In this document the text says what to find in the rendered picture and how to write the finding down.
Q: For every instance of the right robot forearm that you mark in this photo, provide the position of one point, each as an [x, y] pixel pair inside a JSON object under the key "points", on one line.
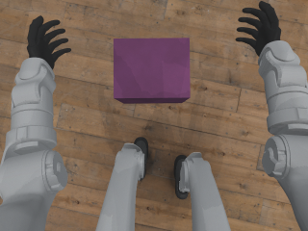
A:
{"points": [[286, 89]]}

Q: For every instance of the carton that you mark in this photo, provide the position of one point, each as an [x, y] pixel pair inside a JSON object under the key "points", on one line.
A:
{"points": [[152, 70]]}

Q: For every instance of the robot left upper arm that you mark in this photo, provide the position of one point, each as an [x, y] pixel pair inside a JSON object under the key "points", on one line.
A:
{"points": [[28, 186]]}

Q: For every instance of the robot right shin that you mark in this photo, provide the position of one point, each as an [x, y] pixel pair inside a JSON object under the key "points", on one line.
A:
{"points": [[193, 155]]}

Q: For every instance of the robot right hand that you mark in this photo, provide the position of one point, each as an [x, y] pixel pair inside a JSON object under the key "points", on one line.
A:
{"points": [[267, 27]]}

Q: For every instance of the robot left hand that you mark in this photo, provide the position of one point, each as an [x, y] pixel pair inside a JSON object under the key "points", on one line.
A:
{"points": [[38, 41]]}

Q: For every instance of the left robot forearm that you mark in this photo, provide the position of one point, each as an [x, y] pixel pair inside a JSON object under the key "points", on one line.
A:
{"points": [[32, 112]]}

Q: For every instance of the robot right upper arm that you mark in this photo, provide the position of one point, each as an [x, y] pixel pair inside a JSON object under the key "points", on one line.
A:
{"points": [[286, 159]]}

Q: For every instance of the robot right thigh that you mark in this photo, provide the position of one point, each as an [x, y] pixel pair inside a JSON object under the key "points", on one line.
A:
{"points": [[208, 213]]}

